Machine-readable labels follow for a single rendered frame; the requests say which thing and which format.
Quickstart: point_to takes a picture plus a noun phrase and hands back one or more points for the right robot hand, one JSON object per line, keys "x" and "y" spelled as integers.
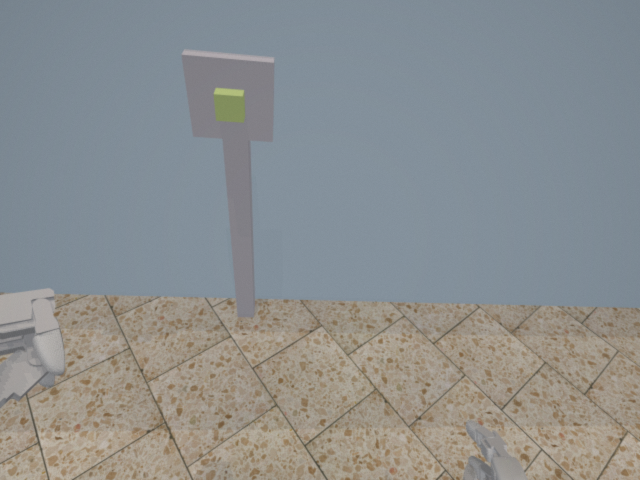
{"x": 494, "y": 449}

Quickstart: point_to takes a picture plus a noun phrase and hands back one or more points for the left robot hand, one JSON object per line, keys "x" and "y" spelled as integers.
{"x": 29, "y": 330}

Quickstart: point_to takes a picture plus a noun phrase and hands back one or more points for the panel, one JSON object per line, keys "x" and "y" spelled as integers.
{"x": 204, "y": 71}

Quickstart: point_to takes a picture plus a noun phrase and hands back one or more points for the button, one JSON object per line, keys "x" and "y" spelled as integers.
{"x": 229, "y": 105}

